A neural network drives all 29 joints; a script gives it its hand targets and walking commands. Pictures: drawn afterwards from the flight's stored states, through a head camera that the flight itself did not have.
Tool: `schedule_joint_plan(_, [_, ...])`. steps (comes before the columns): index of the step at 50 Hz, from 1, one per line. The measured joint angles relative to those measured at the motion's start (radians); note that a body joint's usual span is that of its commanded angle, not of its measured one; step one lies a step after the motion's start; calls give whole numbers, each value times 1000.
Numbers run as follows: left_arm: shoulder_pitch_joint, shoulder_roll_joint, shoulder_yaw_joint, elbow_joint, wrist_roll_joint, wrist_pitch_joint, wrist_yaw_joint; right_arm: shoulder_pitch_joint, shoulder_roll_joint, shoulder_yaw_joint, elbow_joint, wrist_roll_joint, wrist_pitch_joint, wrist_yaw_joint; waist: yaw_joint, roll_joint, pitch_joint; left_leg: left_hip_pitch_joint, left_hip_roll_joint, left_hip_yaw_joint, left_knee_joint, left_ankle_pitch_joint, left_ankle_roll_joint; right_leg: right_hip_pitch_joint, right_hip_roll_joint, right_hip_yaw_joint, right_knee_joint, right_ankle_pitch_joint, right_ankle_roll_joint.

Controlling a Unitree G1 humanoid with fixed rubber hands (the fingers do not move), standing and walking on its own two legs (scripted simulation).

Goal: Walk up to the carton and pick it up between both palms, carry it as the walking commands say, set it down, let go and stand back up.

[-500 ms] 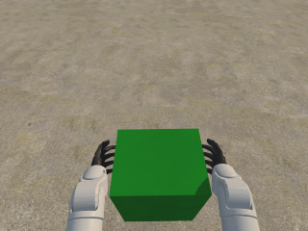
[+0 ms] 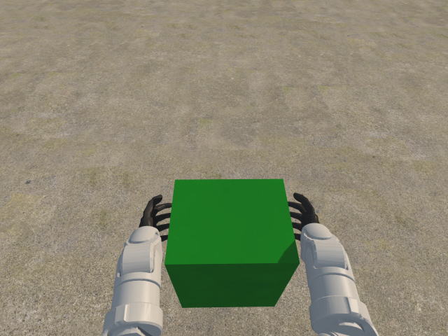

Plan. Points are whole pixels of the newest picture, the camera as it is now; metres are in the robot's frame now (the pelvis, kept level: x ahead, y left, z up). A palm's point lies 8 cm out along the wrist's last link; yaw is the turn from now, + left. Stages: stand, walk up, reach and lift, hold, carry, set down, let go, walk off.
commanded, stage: set down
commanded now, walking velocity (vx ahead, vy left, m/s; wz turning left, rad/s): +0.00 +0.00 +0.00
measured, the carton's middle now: (228, 248) +0.31 +0.03 -0.07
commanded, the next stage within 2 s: none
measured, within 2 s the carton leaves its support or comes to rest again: neither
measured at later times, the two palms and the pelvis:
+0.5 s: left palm (162, 246) +0.31 +0.17 -0.08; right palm (298, 243) +0.34 -0.12 -0.09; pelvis -0.01 -0.02 -0.04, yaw -1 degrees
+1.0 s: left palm (164, 252) +0.33 +0.19 -0.17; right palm (284, 248) +0.37 -0.11 -0.17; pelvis -0.03 -0.01 -0.11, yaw -1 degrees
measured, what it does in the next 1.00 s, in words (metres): lowers itself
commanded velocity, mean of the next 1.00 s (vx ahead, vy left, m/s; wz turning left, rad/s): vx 0.00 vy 0.00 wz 0.00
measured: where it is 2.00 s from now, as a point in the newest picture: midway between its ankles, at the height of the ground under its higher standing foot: outside the picture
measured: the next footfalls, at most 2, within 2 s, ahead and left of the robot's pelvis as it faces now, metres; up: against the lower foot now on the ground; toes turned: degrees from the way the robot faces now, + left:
none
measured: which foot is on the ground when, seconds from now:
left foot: down 0.00-1.00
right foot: down 0.00-1.00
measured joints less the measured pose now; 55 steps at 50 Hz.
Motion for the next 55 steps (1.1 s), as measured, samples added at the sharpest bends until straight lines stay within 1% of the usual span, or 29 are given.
schedule_joint_plan(4, [-43,-14,31,48,28,-44,1,-31,-8,-38,39,-28,-43,18,-2,2,-13,-62,-2,12,12,2,3,-69,-1,13,19,3,3])
schedule_joint_plan(8, [-59,-20,51,73,38,-95,0,-42,-11,-52,59,-44,-93,22,0,4,-28,-149,0,18,33,3,1,-160,2,20,43,5,8])
schedule_joint_plan(16, [-46,-15,64,65,10,-212,-13,-38,-1,-31,43,-29,-190,3,11,-2,-69,-379,13,15,123,-13,-11,-390,18,18,128,-5,4])
schedule_joint_plan(22, [-56,-8,85,47,-12,-265,-30,-54,9,-19,24,-3,-231,-16,20,-11,-106,-555,24,9,217,-37,-21,-564,32,12,215,-24,-3])
schedule_joint_plan(32, [-111,16,121,50,-21,-286,-56,-114,22,-19,24,14,-246,-45,20,-27,-182,-800,29,-2,360,-74,-31,-805,43,0,350,-56,-9])
schedule_joint_plan(40, [-171,31,142,72,-19,-283,-62,-170,15,-31,44,14,-244,-55,19,-40,-238,-969,24,0,465,-99,-29,-975,41,3,456,-81,-4])
schedule_joint_plan(46, [-205,37,143,80,-29,-282,-53,-205,-2,-32,58,25,-249,-57,15,-42,-273,-1093,15,4,549,-121,-25,-1098,36,7,541,-104,2])
schedule_joint_plan(55, [-246,44,134,88,-62,-281,-23,-257,-36,-22,83,57,-254,-59,8,-40,-311,-1259,5,9,684,-161,-20,-1263,32,12,674,-144,11])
